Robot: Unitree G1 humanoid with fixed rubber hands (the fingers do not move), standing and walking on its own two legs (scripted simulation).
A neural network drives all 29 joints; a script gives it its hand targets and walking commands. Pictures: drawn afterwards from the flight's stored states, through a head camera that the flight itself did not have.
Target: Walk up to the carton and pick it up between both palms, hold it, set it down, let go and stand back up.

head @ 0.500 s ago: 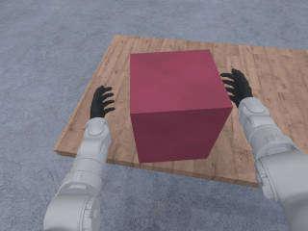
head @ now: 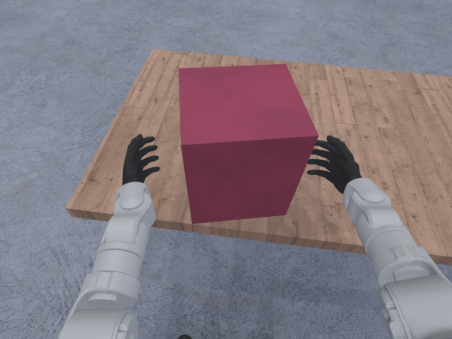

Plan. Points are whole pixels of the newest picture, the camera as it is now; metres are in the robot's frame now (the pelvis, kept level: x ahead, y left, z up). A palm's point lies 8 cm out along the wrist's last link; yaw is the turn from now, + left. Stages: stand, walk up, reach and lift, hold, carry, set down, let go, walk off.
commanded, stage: set down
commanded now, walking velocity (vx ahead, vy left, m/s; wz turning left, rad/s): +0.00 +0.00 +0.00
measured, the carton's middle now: (236, 148) +0.47 +0.07 +0.05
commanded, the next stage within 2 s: none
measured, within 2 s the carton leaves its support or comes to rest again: neither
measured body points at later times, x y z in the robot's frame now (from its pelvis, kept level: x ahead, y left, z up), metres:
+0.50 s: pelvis +0.03 +0.01 +0.01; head +0.03 +0.03 +0.46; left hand +0.28 +0.21 +0.05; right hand +0.33 -0.23 +0.03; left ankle +0.07 +0.16 -0.74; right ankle +0.01 -0.09 -0.74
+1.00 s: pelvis +0.03 +0.01 +0.01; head +0.01 +0.02 +0.46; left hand +0.22 +0.21 +0.05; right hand +0.28 -0.24 +0.04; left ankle +0.07 +0.16 -0.74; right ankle +0.01 -0.09 -0.74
